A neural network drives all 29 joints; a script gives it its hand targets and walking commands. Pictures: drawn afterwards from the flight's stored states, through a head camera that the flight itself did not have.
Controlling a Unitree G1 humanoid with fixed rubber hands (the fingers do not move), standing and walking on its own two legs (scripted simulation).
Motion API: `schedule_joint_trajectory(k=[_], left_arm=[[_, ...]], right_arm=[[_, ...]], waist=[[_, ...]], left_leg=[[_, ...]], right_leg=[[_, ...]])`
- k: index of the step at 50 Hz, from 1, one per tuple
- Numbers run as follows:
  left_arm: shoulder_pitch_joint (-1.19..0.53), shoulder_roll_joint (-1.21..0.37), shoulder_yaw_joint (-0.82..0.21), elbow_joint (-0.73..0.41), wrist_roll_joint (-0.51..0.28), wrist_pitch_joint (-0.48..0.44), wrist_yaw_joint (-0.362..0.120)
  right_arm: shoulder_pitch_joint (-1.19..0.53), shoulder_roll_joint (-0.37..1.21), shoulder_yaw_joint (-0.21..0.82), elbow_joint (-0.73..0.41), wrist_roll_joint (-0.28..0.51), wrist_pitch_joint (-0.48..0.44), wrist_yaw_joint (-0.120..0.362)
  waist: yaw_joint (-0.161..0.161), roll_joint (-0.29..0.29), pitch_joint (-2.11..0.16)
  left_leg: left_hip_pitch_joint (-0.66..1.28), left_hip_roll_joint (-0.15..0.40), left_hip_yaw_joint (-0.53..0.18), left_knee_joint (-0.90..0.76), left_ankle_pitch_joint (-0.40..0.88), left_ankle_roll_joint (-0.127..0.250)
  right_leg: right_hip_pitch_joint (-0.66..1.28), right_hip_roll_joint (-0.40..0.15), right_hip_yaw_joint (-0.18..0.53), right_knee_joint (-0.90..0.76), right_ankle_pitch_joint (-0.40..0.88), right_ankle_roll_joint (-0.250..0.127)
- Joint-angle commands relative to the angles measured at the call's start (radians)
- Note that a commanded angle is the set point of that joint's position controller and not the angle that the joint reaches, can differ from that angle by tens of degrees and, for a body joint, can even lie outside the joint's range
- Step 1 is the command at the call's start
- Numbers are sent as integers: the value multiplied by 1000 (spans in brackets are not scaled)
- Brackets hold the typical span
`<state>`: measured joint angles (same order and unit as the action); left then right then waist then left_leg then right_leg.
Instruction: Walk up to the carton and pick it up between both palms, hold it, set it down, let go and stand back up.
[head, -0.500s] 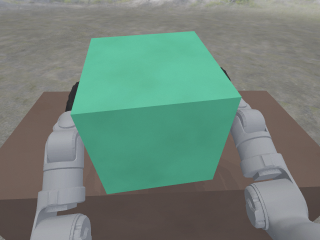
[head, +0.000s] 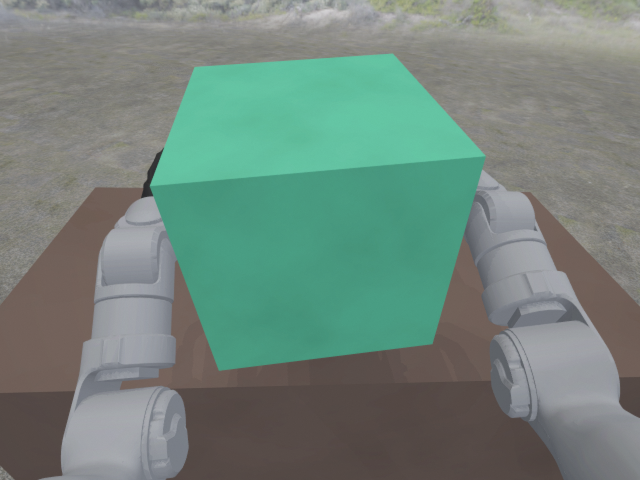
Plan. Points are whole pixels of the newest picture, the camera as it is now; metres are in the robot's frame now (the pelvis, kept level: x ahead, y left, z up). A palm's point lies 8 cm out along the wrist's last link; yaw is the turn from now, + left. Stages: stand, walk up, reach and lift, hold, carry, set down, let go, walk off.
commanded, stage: reach and lift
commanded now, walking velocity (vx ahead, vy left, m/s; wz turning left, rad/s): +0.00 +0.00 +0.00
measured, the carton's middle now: (311, 202) +0.39 -0.01 +0.22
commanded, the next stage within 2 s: hold in 0.08 s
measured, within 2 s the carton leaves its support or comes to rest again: neither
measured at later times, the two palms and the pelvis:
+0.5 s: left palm (159, 197) +0.37 +0.17 +0.24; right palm (452, 173) +0.39 -0.18 +0.26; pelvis +0.01 +0.00 +0.00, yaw +1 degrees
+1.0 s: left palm (143, 199) +0.36 +0.18 +0.24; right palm (445, 168) +0.38 -0.17 +0.27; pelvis +0.00 +0.00 +0.00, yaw +1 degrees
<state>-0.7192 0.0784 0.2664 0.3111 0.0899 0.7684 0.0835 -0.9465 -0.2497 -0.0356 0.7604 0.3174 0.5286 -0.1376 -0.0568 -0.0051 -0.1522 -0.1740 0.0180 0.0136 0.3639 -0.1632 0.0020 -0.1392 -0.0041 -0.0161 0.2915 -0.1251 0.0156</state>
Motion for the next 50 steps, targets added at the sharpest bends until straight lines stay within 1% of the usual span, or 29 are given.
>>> schedule_joint_trajectory(k=[1,3,4,7,8,9,13,14,16,18,19,21,23,27,29,31,32,34,35,37,40,41,42,44,45,46,47,48,50], left_arm=[[-962,-593,-433,-214,-152,-68,-156],[-974,-587,-444,-223,-164,-71,-158],[-991,-586,-452,-255,-170,-73,-160],[-990,-579,-467,-285,-185,-69,-161],[-995,-583,-483,-290,-185,-67,-160],[-985,-554,-459,-297,-182,-61,-159],[-970,-549,-460,-325,-190,-53,-162],[-972,-542,-460,-328,-192,-54,-164],[-963,-533,-455,-339,-186,-50,-166],[-943,-525,-459,-341,-193,-40,-170],[-920,-524,-449,-348,-178,-34,-174],[-926,-512,-445,-339,-173,-26,-183],[-912,-504,-418,-301,-152,-18,-190],[-933,-519,-428,-330,-166,-19,-192],[-933,-521,-443,-349,-169,-20,-188],[-951,-532,-451,-354,-162,-17,-190],[-957,-524,-437,-356,-158,-16,-187],[-947,-514,-428,-350,-151,-9,-188],[-951,-513,-422,-348,-147,-8,-190],[-970,-521,-441,-351,-161,-7,-192],[-969,-524,-424,-313,-152,-2,-198],[-955,-515,-422,-300,-158,-3,-199],[-970,-524,-421,-312,-161,-7,-198],[-981,-535,-420,-289,-153,-11,-199],[-968,-539,-428,-285,-162,-12,-199],[-963,-544,-436,-293,-156,-11,-200],[-977,-554,-449,-286,-174,-13,-201],[-985,-554,-447,-303,-169,-14,-196],[-986,-558,-431,-278,-171,-14,-191]], right_arm=[[-809,771,292,-314,148,-30,128],[-826,770,294,-339,155,-32,124],[-835,784,315,-353,167,-35,122],[-838,787,321,-406,183,-21,112],[-827,789,328,-401,190,-16,107],[-804,771,332,-401,200,-7,105],[-823,785,361,-462,218,3,86],[-816,791,368,-469,216,6,83],[-802,781,374,-481,225,15,76],[-808,775,377,-535,238,21,64],[-790,771,390,-520,239,26,59],[-789,752,375,-516,246,41,53],[-801,748,360,-515,227,44,56],[-819,765,370,-527,234,38,63],[-811,759,378,-526,252,40,64],[-790,741,357,-493,240,45,72],[-800,750,351,-487,226,44,75],[-779,749,341,-456,222,49,82],[-793,750,341,-460,221,46,86],[-797,749,329,-452,213,42,93],[-813,739,328,-434,209,43,93],[-809,733,309,-437,205,42,94],[-820,739,316,-436,202,39,95],[-823,739,311,-422,193,33,97],[-833,742,305,-429,198,31,97],[-823,733,310,-422,195,30,101],[-840,737,310,-437,199,28,100],[-837,738,311,-429,199,25,102],[-853,737,300,-432,194,20,102]], waist=[[-5,42,-392],[-12,38,-408],[-2,66,-439],[-13,30,-462],[-25,54,-469],[-5,37,-475],[-10,30,-498],[-12,7,-492],[-6,31,-488],[-22,6,-503],[-16,-2,-475],[-27,-3,-455],[-7,-5,-417],[-6,2,-451],[-13,32,-470],[-13,60,-442],[-5,36,-459],[2,50,-425],[6,37,-418],[-16,55,-440],[-1,33,-438],[-13,26,-424],[-5,24,-437],[-11,51,-424],[-24,43,-439],[-6,61,-428],[-27,48,-444],[-14,61,-454],[-6,39,-443]], left_leg=[[119,-52,-45,-50,122,-26],[120,-54,-38,-43,130,-30],[133,-60,-39,-26,165,-32],[152,-63,-43,-12,215,-37],[156,-67,-49,-8,228,-40],[159,-63,-52,-1,246,-37],[154,-70,-51,-2,250,-31],[154,-72,-52,4,260,-28],[159,-76,-48,10,279,-31],[173,-77,-52,16,306,-31],[166,-83,-45,16,302,-31],[148,-74,-49,-5,263,-30],[130,-72,-42,-16,229,-26],[150,-73,-42,4,281,-35],[157,-72,-44,8,294,-39],[147,-64,-44,-1,272,-49],[146,-66,-45,-2,259,-43],[123,-66,-39,-14,232,-44],[122,-65,-38,-19,219,-37],[124,-68,-42,-16,228,-44],[104,-65,-42,-23,187,-32],[112,-62,-40,-37,182,-33],[118,-59,-45,-33,184,-34],[116,-62,-37,-22,190,-39],[128,-64,-39,-25,198,-39],[119,-54,-36,-28,191,-45],[127,-58,-48,-26,192,-40],[127,-60,-43,-18,194,-46],[115,-56,-44,-27,174,-43]], right_leg=[[111,82,23,-26,117,23],[119,81,16,-17,130,25],[127,78,24,-8,165,24],[143,84,21,-9,218,40],[150,88,12,-4,240,39],[152,89,21,-3,251,40],[172,85,28,1,287,48],[172,83,25,5,305,48],[164,83,28,-1,314,52],[193,84,27,5,366,59],[195,91,25,8,378,59],[183,81,29,-4,334,62],[187,87,14,-7,273,57],[192,92,19,0,308,51],[198,90,23,9,328,54],[170,92,23,-2,273,43],[166,96,16,-4,260,44],[162,85,21,-2,229,40],[167,88,26,0,224,42],[155,84,17,-3,226,34],[175,83,23,-11,206,36],[167,79,22,-9,196,36],[168,81,25,-13,194,35],[159,87,18,-10,185,29],[155,87,11,-12,188,31],[152,88,15,-11,176,25],[164,84,19,-11,177,20],[145,89,16,-13,169,20],[149,89,15,-15,152,23]])
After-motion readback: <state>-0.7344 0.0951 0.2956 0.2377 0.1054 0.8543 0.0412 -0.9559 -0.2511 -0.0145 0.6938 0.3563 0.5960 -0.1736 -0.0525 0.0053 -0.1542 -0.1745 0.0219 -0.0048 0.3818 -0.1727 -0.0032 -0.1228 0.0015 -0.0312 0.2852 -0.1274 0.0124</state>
